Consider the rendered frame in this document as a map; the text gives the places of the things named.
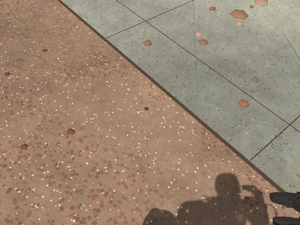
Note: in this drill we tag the right robot hand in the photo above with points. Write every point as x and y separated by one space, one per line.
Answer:
289 200

